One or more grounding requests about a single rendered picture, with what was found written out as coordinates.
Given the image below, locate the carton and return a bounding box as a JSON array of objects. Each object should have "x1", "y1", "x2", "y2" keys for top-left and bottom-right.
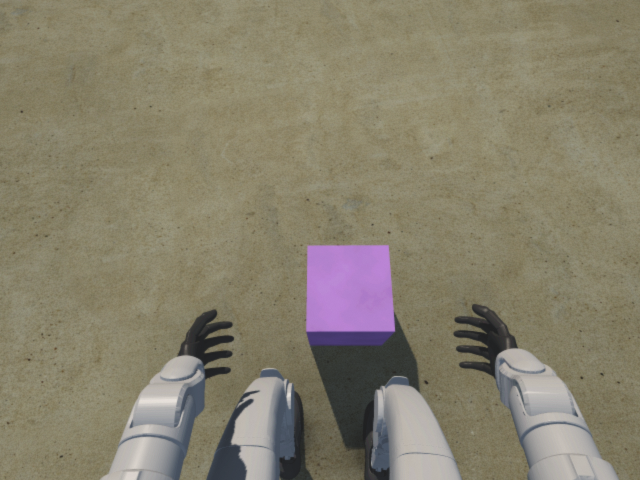
[{"x1": 306, "y1": 245, "x2": 395, "y2": 346}]

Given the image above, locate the robot right thigh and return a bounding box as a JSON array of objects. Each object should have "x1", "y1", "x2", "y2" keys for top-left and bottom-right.
[{"x1": 374, "y1": 384, "x2": 462, "y2": 480}]

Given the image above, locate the robot right hand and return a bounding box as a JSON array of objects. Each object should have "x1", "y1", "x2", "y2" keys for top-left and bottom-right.
[{"x1": 453, "y1": 304, "x2": 519, "y2": 380}]

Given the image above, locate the left robot forearm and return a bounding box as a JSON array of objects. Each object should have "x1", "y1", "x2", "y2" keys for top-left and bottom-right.
[{"x1": 100, "y1": 355, "x2": 205, "y2": 480}]

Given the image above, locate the left robot shin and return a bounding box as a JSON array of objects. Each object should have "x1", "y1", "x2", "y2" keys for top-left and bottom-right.
[{"x1": 260, "y1": 368, "x2": 295, "y2": 458}]

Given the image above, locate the robot left hand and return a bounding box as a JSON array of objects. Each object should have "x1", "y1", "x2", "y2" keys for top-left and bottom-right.
[{"x1": 177, "y1": 309, "x2": 234, "y2": 380}]

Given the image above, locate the right robot forearm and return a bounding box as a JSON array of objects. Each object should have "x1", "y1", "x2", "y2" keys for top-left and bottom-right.
[{"x1": 495, "y1": 348, "x2": 619, "y2": 480}]

